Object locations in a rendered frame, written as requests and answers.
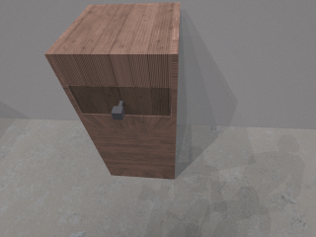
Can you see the drawer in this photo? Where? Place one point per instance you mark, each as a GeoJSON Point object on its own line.
{"type": "Point", "coordinates": [137, 100]}

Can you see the handle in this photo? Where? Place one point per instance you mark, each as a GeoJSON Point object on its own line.
{"type": "Point", "coordinates": [118, 111]}

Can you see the cabinet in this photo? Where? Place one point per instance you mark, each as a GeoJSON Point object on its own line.
{"type": "Point", "coordinates": [133, 44]}

